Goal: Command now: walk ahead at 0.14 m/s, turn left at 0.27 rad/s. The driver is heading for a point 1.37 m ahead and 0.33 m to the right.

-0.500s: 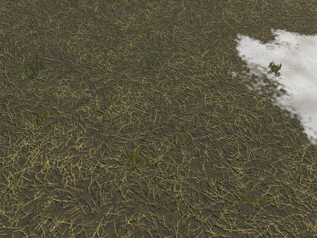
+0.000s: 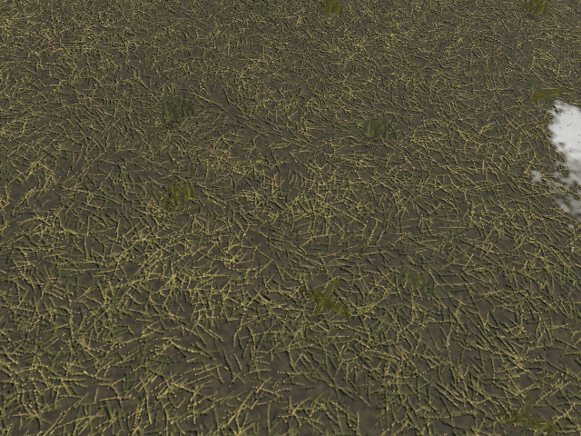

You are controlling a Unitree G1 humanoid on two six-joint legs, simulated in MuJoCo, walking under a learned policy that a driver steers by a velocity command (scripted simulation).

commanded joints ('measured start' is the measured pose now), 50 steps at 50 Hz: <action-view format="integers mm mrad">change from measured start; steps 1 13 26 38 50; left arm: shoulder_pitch -55 192 380 269 -180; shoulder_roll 79 65 67 -13 -26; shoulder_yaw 9 3 -10 -13 -30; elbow -71 77 206 155 -6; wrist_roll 5 1 6 23 11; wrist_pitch -31 -128 -143 -103 -101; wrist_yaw -9 -16 3 -34 -41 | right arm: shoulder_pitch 51 -61 -352 -7 210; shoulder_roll -163 -79 -22 -18 -42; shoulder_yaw -39 -19 24 1 9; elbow -21 8 -73 109 212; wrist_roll -11 -25 -4 13 7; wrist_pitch -7 -68 -76 -134 -136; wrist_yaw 0 44 37 4 -8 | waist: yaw -21 38 65 68 -19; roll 138 -113 -111 72 61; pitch -43 63 37 -17 56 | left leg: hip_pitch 35 -496 -313 53 216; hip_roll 272 152 122 345 329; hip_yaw -330 163 321 30 157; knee -150 577 152 -270 -290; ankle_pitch -214 3 54 210 476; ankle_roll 166 -50 -12 142 116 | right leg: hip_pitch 1 381 479 -98 -209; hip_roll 17 -194 -215 -99 -69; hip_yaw -14 250 77 -31 -136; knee -87 -695 -569 311 -169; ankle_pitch -46 84 885 111 387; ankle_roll -30 -181 -176 -75 -59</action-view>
